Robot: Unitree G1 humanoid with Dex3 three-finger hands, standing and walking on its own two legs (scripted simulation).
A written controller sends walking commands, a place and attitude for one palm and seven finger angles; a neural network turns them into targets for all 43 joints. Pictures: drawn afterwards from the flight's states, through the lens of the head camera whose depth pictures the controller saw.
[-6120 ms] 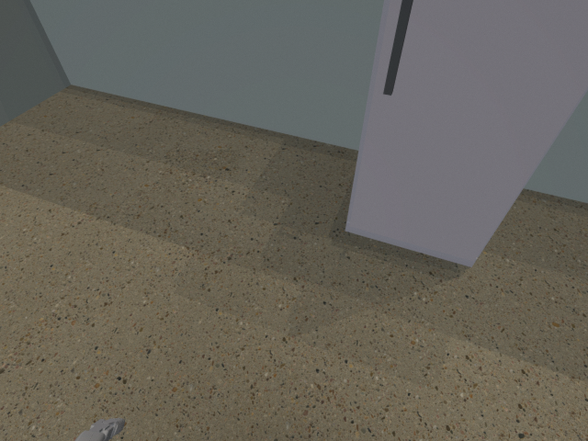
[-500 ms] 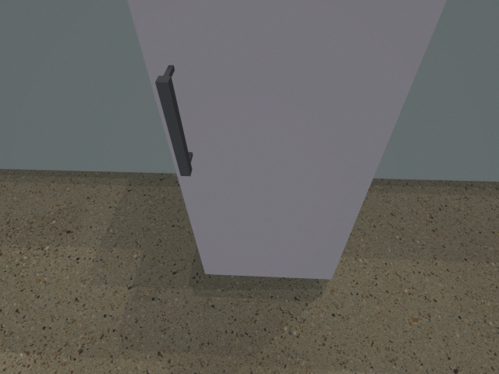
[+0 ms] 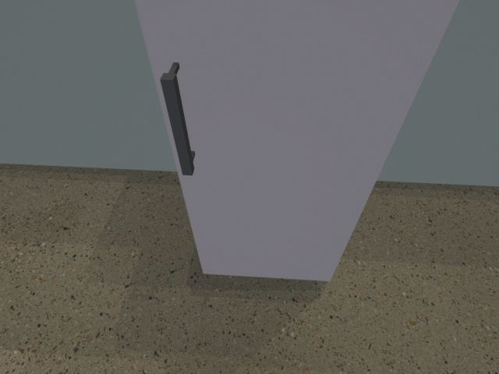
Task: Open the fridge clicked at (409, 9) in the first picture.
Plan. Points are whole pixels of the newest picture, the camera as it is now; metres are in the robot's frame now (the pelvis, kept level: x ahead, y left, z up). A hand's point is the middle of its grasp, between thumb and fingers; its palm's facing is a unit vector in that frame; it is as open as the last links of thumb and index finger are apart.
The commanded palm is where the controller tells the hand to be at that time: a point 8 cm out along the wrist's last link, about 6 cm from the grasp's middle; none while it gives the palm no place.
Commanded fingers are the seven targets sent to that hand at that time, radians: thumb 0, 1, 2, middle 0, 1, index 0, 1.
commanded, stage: shuffle to correct the standing spot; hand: left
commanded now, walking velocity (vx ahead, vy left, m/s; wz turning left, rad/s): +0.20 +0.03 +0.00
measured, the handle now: (182, 124) +0.56 +0.18 +0.10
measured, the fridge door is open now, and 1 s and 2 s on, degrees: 0 0 0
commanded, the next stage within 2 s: come to a stop and stand still in 0.26 s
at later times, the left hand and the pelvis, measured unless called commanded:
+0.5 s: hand out of the picture +0.11 +0.18 -0.17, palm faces +0.07 -0.98 -0.20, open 7.3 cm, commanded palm none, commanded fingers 0.00 0.90 0.90 -0.20 -0.30 -0.20 -0.30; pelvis +0.10 +0.01 +0.00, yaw +2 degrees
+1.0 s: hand out of the picture +0.12 +0.19 -0.17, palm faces +0.03 -0.96 -0.26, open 7.4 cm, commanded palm none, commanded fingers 0.00 0.90 0.90 -0.20 -0.30 -0.20 -0.30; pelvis +0.10 +0.01 -0.01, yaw -1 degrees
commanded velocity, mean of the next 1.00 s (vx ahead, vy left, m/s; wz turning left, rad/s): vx -0.01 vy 0.00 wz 0.00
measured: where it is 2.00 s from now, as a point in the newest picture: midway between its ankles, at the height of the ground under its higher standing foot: outside the picture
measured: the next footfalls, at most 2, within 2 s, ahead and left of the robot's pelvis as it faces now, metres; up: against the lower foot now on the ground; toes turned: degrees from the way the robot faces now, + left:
left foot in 0.60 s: +0.20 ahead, +0.14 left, +0.00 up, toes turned +6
left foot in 1.14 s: +0.14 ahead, +0.12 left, +0.00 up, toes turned +2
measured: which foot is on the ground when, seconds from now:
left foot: down 0.00-0.34, up 0.36-0.58, down 0.60-0.90, up 0.92-1.00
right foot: down 0.00-1.00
